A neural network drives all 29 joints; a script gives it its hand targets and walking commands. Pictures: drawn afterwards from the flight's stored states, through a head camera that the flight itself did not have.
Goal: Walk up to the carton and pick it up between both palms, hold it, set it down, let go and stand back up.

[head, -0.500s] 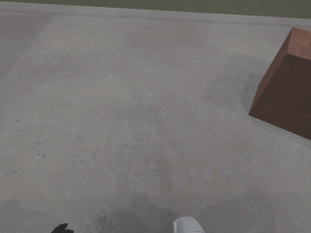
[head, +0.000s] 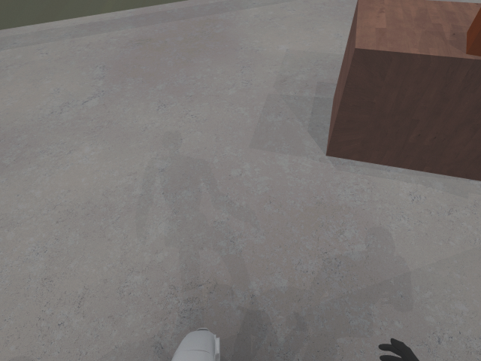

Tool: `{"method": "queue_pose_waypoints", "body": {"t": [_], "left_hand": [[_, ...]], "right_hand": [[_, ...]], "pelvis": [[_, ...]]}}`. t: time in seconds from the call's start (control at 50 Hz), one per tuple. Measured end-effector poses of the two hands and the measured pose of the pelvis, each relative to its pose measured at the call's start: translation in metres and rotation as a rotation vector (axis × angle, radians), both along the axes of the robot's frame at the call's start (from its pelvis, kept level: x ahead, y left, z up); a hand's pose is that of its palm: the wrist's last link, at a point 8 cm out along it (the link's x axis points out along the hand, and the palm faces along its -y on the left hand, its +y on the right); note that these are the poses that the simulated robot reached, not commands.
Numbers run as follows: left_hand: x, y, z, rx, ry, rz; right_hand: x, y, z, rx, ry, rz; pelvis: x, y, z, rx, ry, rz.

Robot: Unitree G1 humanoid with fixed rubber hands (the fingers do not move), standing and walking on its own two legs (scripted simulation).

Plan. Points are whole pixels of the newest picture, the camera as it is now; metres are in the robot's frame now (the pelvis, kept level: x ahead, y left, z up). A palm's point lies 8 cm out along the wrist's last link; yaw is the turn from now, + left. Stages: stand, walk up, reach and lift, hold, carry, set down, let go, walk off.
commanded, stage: walk up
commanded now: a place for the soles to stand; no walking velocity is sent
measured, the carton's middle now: out of the picture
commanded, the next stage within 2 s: none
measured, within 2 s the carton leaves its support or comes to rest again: neither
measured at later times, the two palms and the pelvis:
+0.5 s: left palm (207, 209) +0.44 +0.14 -0.09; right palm out of the picture +0.13 -0.34 -0.10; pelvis +0.22 -0.06 +0.00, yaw -17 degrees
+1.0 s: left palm (260, 182) +0.55 +0.02 -0.12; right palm out of the picture +0.45 -0.50 -0.09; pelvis +0.43 -0.22 -0.01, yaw -19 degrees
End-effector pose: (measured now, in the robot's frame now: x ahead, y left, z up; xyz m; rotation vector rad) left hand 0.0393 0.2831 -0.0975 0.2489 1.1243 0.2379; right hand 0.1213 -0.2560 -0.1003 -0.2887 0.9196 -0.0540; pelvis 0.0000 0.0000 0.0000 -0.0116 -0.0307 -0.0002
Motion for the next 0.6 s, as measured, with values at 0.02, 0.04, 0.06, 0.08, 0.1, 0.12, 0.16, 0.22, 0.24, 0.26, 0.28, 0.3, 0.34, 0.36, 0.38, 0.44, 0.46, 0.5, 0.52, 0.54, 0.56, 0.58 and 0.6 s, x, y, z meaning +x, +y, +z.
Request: {"method": "queue_pose_waypoints", "body": {"t": [0.02, 0.04, 0.06, 0.08, 0.1, 0.12, 0.16, 0.22, 0.24, 0.26, 0.28, 0.3, 0.34, 0.36, 0.38, 0.44, 0.46, 0.5, 0.52, 0.54, 0.56, 0.58, 0.6], "left_hand": [[0.005, -0.002, -0.003, -0.012, 0.01, -0.003], [0.012, -0.004, -0.006, -0.024, 0.018, -0.007], [0.02, -0.006, -0.011, -0.038, 0.023, -0.011], [0.03, -0.008, -0.016, -0.053, 0.026, -0.017], [0.04, -0.01, -0.021, -0.068, 0.029, -0.024], [0.052, -0.011, -0.028, -0.082, 0.031, -0.034], [0.08, -0.015, -0.042, -0.104, 0.036, -0.074], [0.13, -0.029, -0.049, -0.119, 0.047, -0.173], [0.148, -0.033, -0.047, -0.117, 0.045, -0.208], [0.168, -0.037, -0.044, -0.114, 0.036, -0.242], [0.188, -0.041, -0.04, -0.11, 0.021, -0.272], [0.209, -0.045, -0.035, -0.108, 0.003, -0.298], [0.252, -0.057, -0.024, -0.107, -0.041, -0.344], [0.273, -0.064, -0.019, -0.108, -0.064, -0.364], [0.293, -0.072, -0.013, -0.11, -0.087, -0.384], [0.348, -0.104, 0.002, -0.12, -0.145, -0.443], [0.364, -0.116, 0.005, -0.124, -0.16, -0.462], [0.396, -0.144, 0.01, -0.13, -0.185, -0.5], [0.411, -0.159, 0.011, -0.131, -0.196, -0.518], [0.425, -0.174, 0.011, -0.131, -0.206, -0.533], [0.439, -0.19, 0.011, -0.129, -0.217, -0.547], [0.453, -0.205, 0.009, -0.125, -0.231, -0.558], [0.464, -0.219, 0.007, -0.119, -0.243, -0.562]], "right_hand": [[0.013, 0.0, 0.004, -0.004, -0.011, -0.001], [0.024, 0.001, 0.007, -0.01, -0.02, -0.001], [0.035, 0.001, 0.009, -0.017, -0.028, -0.003], [0.046, 0.001, 0.011, -0.027, -0.035, -0.006], [0.056, 0.001, 0.012, -0.038, -0.045, -0.012], [0.065, -0.001, 0.012, -0.052, -0.057, -0.022], [0.076, -0.006, 0.011, -0.083, -0.075, -0.059], [0.075, -0.021, 0.011, -0.13, -0.064, -0.146], [0.07, -0.027, 0.012, -0.138, -0.05, -0.185], [0.064, -0.032, 0.013, -0.144, -0.033, -0.221], [0.057, -0.037, 0.014, -0.149, -0.012, -0.253], [0.049, -0.042, 0.015, -0.152, 0.011, -0.281], [0.033, -0.05, 0.015, -0.154, 0.066, -0.33], [0.026, -0.054, 0.014, -0.152, 0.095, -0.351], [0.019, -0.057, 0.013, -0.148, 0.125, -0.371], [0.007, -0.068, 0.007, -0.126, 0.201, -0.423], [0.006, -0.072, 0.004, -0.114, 0.219, -0.44], [0.009, -0.081, -0.003, -0.087, 0.244, -0.474], [0.012, -0.087, -0.007, -0.074, 0.254, -0.49], [0.016, -0.093, -0.011, -0.061, 0.264, -0.504], [0.022, -0.1, -0.017, -0.049, 0.274, -0.516], [0.028, -0.109, -0.024, -0.037, 0.285, -0.524], [0.035, -0.118, -0.031, -0.026, 0.299, -0.524]], "pelvis": [[0.01, -0.001, 0.0, -0.005, 0.003, -0.007], [0.02, -0.001, 0.0, -0.01, 0.005, -0.014], [0.03, -0.002, -0.001, -0.014, 0.006, -0.021], [0.04, -0.001, -0.002, -0.018, 0.006, -0.029], [0.052, -0.001, -0.005, -0.021, 0.005, -0.036], [0.063, 0.001, -0.009, -0.023, 0.003, -0.043], [0.084, 0.001, -0.017, 0.01, -0.008, -0.061], [0.109, -0.001, -0.02, 0.037, -0.022, -0.119], [0.117, -0.003, -0.018, 0.037, -0.026, -0.134], [0.124, -0.005, -0.016, 0.038, -0.03, -0.148], [0.132, -0.008, -0.013, 0.041, -0.033, -0.162], [0.139, -0.012, -0.01, 0.045, -0.035, -0.177], [0.153, -0.019, -0.005, 0.053, -0.039, -0.202], [0.16, -0.023, -0.003, 0.056, -0.041, -0.213], [0.167, -0.027, -0.002, 0.058, -0.042, -0.223], [0.191, -0.042, 0.001, 0.062, -0.043, -0.255], [0.2, -0.048, 0.001, 0.063, -0.042, -0.266], [0.219, -0.064, 0.0, 0.067, -0.038, -0.287], [0.229, -0.073, -0.002, 0.068, -0.034, -0.295], [0.239, -0.083, -0.004, 0.07, -0.03, -0.302], [0.25, -0.094, -0.007, 0.072, -0.025, -0.308], [0.261, -0.106, -0.012, 0.073, -0.019, -0.312], [0.27, -0.117, -0.016, 0.062, -0.015, -0.321]]}}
